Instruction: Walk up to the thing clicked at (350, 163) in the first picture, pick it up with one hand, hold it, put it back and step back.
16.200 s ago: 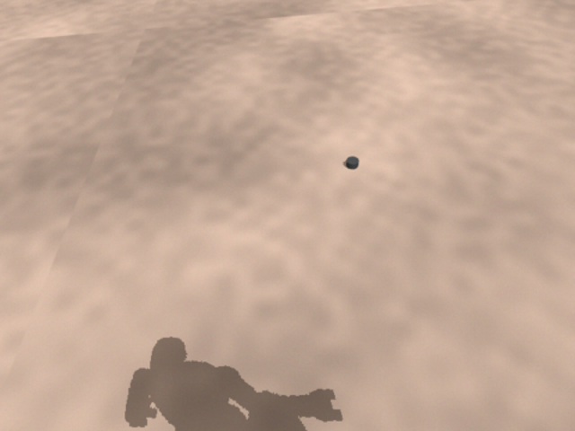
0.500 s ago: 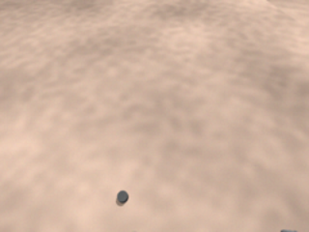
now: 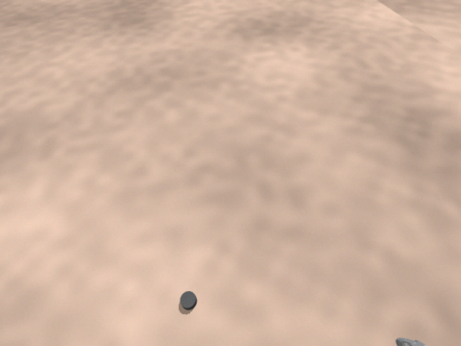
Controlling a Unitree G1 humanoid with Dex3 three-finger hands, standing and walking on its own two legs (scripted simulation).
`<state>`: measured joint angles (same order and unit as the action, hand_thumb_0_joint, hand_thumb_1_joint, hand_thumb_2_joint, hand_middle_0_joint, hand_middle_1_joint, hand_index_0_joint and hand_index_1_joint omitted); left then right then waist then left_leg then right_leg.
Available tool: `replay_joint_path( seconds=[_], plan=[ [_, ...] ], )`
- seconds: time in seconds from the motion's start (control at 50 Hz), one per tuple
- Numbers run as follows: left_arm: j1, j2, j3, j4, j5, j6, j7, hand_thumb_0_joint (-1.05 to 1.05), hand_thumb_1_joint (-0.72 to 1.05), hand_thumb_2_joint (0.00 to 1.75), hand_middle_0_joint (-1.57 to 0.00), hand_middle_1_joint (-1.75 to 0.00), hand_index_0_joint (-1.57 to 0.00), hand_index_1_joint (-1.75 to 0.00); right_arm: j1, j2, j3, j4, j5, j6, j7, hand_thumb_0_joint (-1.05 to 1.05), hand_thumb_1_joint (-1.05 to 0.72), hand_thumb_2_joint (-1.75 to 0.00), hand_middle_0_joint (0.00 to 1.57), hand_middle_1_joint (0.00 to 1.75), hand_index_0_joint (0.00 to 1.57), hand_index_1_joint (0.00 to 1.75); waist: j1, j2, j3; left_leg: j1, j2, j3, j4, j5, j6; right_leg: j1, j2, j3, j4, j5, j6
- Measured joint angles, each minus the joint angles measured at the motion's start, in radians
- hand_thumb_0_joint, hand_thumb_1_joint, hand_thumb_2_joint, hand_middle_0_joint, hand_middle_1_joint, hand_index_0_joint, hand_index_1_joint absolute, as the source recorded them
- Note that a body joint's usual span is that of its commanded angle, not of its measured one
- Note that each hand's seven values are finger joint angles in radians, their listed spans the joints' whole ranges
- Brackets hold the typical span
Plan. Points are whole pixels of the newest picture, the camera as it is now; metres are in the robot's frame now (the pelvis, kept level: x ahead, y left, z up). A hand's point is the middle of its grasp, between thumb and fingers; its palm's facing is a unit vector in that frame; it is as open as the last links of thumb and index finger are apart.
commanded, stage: walk up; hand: left
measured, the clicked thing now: (188, 300) +0.39 +0.24 -0.75
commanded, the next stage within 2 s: stand in 0.84 s
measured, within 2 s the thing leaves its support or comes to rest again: neither
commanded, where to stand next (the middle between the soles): +0.05 -0.04 m, yaw -1 degrees
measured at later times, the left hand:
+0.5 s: hand out of the picture +0.09 +0.24 -0.14, palm faces -0.02 -0.95 -0.32, open 7.4 cm
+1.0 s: hand out of the picture +0.10 +0.24 -0.14, palm faces -0.03 -0.95 -0.32, open 7.4 cm
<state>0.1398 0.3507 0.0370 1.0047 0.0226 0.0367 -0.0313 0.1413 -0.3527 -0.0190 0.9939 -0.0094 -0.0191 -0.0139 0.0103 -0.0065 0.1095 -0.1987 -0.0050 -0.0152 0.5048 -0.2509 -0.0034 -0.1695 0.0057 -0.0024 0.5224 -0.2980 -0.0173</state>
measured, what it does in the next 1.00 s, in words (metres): stands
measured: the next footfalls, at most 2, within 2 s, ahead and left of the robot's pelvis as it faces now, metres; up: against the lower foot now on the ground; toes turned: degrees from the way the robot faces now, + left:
none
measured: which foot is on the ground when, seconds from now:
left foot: down 0.00-1.00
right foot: down 0.00-1.00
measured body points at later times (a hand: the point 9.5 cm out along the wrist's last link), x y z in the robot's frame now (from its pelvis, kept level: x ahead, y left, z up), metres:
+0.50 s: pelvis +0.00 -0.01 +0.01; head +0.02 -0.01 +0.46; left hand +0.10 +0.29 -0.12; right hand +0.08 -0.32 -0.12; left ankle +0.02 +0.12 -0.74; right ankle -0.01 -0.11 -0.74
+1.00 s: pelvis +0.01 -0.01 +0.01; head +0.02 +0.00 +0.46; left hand +0.10 +0.29 -0.12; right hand +0.08 -0.31 -0.12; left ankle +0.02 +0.12 -0.74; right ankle -0.01 -0.11 -0.74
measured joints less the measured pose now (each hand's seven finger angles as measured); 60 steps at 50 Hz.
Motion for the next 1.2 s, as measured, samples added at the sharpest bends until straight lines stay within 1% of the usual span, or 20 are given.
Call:
replay_joint_path(
  seconds=[0.14,0.3,0.6,0.84,1.0,1.2],
  plan=[
    [-0.029,0.002,0.0,0.009,-0.006,-0.005,-0.004,0.0,0.9,0.9,-0.21,-0.3,-0.2,-0.3,0.001,-0.012,0.009,0.038,-0.004,-0.01,-0.003,0.01,-0.9,-0.9,0.2,0.3,0.21,0.3,-0.004,-0.02,-0.022,0.029,0.014,0.002,-0.063,0.03,-0.008,0.032,0.014,0.002,-0.074,0.039,-0.006],
    [-0.043,0.011,0.004,0.031,-0.008,-0.005,-0.006,0.0,0.9,0.9,-0.21,-0.3,-0.2,-0.3,-0.003,-0.022,0.011,0.055,-0.005,-0.013,-0.007,0.01,-0.9,-0.9,0.2,0.3,0.21,0.3,-0.013,-0.019,-0.034,0.047,0.024,0.006,-0.105,0.051,-0.015,0.047,0.023,0.007,-0.117,0.063,-0.012],
    [-0.026,0.007,0.011,0.062,-0.007,-0.003,-0.005,0.0,0.9,0.9,-0.21,-0.3,-0.2,-0.3,0.002,-0.007,0.019,0.077,-0.005,-0.01,-0.005,0.01,-0.9,-0.9,0.2,0.3,0.21,0.3,-0.01,0.003,-0.039,0.055,0.033,0.007,-0.128,0.059,-0.021,0.056,0.032,0.009,-0.145,0.076,-0.017],
    [-0.026,0.002,0.012,0.063,-0.008,-0.004,-0.001,0.0,0.9,0.9,-0.21,-0.3,-0.2,-0.3,-0.006,-0.005,0.018,0.076,-0.005,-0.008,-0.006,0.01,-0.9,-0.9,0.2,0.3,0.21,0.3,-0.009,-0.005,-0.038,0.058,0.035,0.01,-0.128,0.057,-0.02,0.062,0.033,0.012,-0.154,0.08,-0.016],
    [-0.041,-0.011,-0.015,0.1,-0.01,-0.038,0.01,0.0,0.9,0.9,-0.21,-0.3,-0.2,-0.3,-0.025,-0.005,0.03,0.105,-0.003,0.001,0.006,0.01,-0.91,-0.9,0.2,0.3,0.21,0.3,-0.013,0.005,-0.049,0.08,0.028,0.008,-0.165,0.075,-0.015,0.092,0.026,0.01,-0.203,0.103,-0.005],
    [-0.039,-0.002,-0.024,0.122,-0.01,-0.047,0.017,0.0,0.9,0.9,-0.21,-0.3,-0.2,-0.3,-0.031,0.01,0.034,0.126,-0.005,-0.002,0.014,0.01,-0.91,-0.9,0.2,0.3,0.21,0.3,-0.009,0.012,-0.047,0.09,0.015,0.01,-0.194,0.09,-0.007,0.096,0.012,0.012,-0.217,0.109,0.005]
  ],
)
